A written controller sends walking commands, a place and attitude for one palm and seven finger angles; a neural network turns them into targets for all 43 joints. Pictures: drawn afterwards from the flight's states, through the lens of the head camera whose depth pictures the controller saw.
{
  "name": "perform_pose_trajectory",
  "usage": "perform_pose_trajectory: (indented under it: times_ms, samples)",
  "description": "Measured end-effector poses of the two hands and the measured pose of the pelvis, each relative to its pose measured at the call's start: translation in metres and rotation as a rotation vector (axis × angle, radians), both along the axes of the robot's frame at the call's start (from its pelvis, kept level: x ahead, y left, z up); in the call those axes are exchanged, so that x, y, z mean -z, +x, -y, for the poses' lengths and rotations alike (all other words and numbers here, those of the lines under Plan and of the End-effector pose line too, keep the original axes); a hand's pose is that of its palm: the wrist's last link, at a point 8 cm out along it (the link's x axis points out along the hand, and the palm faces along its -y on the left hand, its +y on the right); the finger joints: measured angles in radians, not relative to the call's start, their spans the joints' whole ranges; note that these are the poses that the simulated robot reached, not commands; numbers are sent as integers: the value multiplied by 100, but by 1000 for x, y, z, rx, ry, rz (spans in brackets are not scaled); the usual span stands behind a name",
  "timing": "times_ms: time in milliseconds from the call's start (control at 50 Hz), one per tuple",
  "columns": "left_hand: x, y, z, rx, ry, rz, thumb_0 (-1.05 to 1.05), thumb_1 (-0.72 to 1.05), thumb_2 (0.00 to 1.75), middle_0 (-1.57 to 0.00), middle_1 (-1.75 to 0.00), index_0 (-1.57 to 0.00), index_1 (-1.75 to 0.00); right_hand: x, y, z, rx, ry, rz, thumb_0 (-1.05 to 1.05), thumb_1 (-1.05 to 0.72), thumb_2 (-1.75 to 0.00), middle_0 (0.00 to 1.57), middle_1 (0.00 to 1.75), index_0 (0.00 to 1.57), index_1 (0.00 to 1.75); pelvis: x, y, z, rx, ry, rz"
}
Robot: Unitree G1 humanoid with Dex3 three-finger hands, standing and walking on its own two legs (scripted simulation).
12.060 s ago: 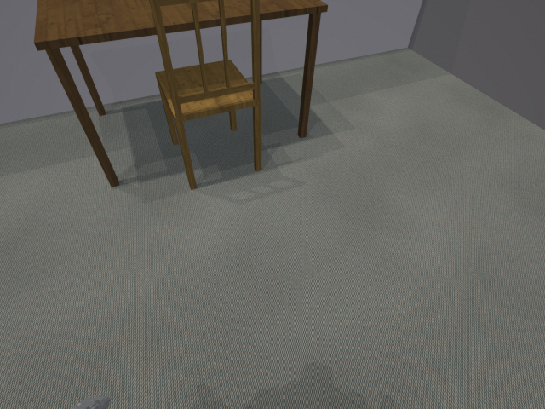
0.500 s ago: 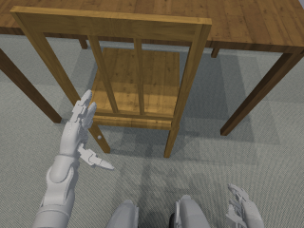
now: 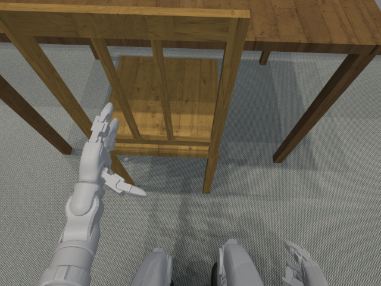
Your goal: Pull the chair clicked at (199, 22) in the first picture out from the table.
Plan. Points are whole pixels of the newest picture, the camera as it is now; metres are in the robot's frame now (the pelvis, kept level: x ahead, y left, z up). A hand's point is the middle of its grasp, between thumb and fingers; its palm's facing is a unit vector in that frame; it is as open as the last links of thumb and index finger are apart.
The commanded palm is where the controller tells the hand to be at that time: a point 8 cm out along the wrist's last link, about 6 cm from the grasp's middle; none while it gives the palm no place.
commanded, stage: aim the fingers beside a spindle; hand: left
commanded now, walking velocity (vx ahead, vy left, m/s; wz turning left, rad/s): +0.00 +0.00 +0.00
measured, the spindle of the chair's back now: (122, 99) +0.51 +0.16 +0.03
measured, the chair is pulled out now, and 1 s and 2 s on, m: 0.00 0.00 0.00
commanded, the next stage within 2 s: none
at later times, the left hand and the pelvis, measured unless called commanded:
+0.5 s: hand (120, 159) +0.36 +0.15 +0.03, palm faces -0.06 -1.00 -0.06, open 16.9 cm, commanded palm +0.34 +0.20 +0.02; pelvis +0.00 +0.00 +0.00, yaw +0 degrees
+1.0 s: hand (123, 164) +0.36 +0.15 +0.01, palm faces -0.06 -1.00 -0.05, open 16.9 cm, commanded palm +0.33 +0.20 +0.02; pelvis +0.00 +0.01 +0.00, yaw +0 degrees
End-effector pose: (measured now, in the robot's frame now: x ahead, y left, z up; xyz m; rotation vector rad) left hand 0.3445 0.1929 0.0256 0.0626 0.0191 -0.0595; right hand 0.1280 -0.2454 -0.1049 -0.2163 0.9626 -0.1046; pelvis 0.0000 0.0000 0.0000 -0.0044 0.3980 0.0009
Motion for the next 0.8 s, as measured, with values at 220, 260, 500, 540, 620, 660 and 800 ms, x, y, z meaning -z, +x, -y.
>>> perform_pose_trajectory:
  times_ms: [220,260,500,540,620,660,800]
  samples:
    - [-5,-5,-8,17,-13,25,-1,-50,30,-6,-8,-6,-8,-6,5,7,-1,-27,15,1,-90,-90,20,30,20,30,-2,1,1,-8,-9,2]
    - [-5,-7,-4,29,-18,20,-1,-50,30,-6,-8,-6,-8,-8,7,7,-4,-27,21,1,-90,-90,20,30,20,30,-2,2,0,-8,-9,3]
    - [-3,-2,-10,-1,-5,44,-2,-50,30,-6,-8,-6,-8,-4,12,-1,-14,-21,35,1,-90,-90,20,30,20,30,2,0,-3,-4,-10,0]
    - [-7,-2,-12,4,-2,50,-1,-50,30,-6,-8,-6,-8,-4,11,-4,-16,-11,27,1,-90,-90,20,30,20,30,1,0,-4,-5,-11,2]
    - [3,-1,-11,14,-12,-9,-1,-50,30,-6,-8,-6,-8,-2,9,-9,-23,-1,14,1,-90,-90,20,30,20,30,0,0,-6,-10,-12,-2]
    - [12,-1,-8,21,-22,-44,-1,-50,30,-6,-8,-6,-8,-1,9,-9,-22,-4,11,1,-90,-90,20,30,20,30,1,0,-6,-11,-13,-6]
    - [1,-1,3,33,-20,32,-2,-50,30,-6,-8,-6,-8,-2,6,-8,-8,-18,12,1,-90,-90,20,30,20,30,2,1,-9,-7,-15,-5]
